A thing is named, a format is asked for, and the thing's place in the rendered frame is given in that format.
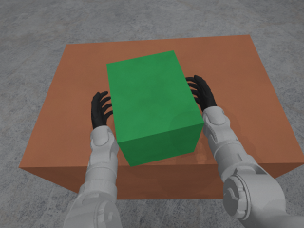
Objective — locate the robot right upper arm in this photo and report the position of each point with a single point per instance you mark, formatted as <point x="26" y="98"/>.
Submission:
<point x="257" y="201"/>

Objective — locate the robot left upper arm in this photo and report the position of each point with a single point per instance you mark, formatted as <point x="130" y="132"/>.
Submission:
<point x="102" y="213"/>

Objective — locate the carton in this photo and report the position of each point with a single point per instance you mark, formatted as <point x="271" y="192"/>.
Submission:
<point x="155" y="114"/>

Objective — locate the robot left forearm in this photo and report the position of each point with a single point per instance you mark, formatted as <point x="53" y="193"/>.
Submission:
<point x="101" y="173"/>

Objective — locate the pedestal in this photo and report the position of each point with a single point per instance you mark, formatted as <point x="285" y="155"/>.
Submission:
<point x="58" y="149"/>

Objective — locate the robot right hand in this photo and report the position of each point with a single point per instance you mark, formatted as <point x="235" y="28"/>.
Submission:
<point x="205" y="97"/>

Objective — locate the robot right forearm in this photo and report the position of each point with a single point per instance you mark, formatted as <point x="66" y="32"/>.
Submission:
<point x="226" y="149"/>

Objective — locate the robot left hand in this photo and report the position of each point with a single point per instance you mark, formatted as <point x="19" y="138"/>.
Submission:
<point x="98" y="116"/>

